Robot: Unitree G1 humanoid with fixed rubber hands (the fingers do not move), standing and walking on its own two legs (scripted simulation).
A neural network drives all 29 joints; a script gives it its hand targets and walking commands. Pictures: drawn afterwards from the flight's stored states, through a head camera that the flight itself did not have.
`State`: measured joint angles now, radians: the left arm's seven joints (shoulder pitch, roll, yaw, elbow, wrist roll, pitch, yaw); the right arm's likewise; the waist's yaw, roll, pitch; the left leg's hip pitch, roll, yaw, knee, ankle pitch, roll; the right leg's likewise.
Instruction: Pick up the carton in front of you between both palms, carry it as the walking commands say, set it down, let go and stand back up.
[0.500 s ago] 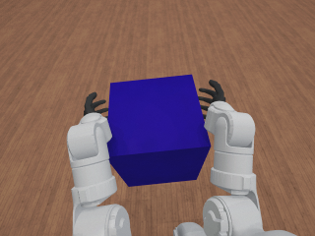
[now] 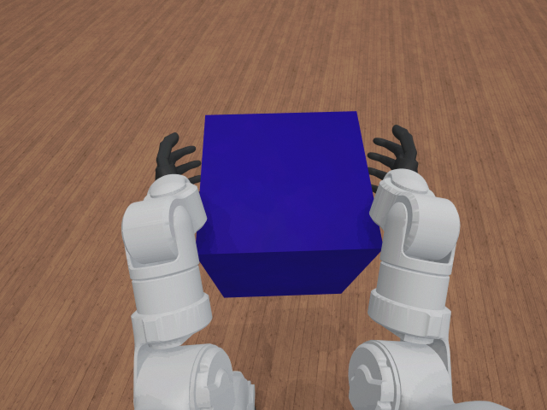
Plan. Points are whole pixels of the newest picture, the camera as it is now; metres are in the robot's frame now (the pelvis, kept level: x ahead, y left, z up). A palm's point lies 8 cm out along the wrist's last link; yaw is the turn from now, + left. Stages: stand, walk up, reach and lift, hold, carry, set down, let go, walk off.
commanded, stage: carry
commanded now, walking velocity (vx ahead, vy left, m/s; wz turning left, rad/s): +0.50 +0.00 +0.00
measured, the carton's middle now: (282, 216) +0.38 +0.02 +0.04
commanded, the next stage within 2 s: none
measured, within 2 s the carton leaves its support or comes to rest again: neither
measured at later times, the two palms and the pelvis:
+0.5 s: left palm (224, 85) +0.64 +0.14 +0.11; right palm (374, 84) +0.64 -0.14 +0.12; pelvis +0.32 +0.01 +0.00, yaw -3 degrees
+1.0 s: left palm (232, 21) +0.92 +0.16 +0.10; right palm (349, 17) +0.92 -0.12 +0.11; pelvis +0.66 +0.02 -0.02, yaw -2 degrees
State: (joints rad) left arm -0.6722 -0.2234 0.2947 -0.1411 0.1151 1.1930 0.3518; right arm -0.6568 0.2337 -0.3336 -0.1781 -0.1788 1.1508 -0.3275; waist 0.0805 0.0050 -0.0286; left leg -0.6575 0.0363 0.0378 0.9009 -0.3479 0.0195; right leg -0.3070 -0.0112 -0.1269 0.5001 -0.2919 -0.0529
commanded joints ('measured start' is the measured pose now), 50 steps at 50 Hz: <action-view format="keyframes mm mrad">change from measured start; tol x32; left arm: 1 -657 -762 -629 -33 -338 -15 -207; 50 107 -762 -720 -345 -319 59 -288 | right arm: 1 -567 724 612 68 286 29 147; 50 180 779 732 -214 362 88 262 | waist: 1 -16 -159 -437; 8 -142 320 -529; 25 -94 158 -393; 29 -58 -325 -565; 50 -110 174 -381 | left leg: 1 87 -31 63 -233 133 -9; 6 631 -15 85 -458 242 49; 9 996 350 -594 -512 380 268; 26 727 133 111 -362 837 22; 29 44 -63 65 194 -97 -51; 31 -86 7 -28 323 -147 -17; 48 466 -50 246 -466 215 -10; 50 834 275 -305 -576 11 119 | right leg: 1 332 -205 172 -95 436 -119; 5 252 -149 38 119 592 -36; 9 -512 35 119 792 -263 36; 26 157 37 -127 -156 296 29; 29 746 -406 605 -182 290 -192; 46 358 -235 13 -226 428 -25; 50 -138 -51 -84 474 207 92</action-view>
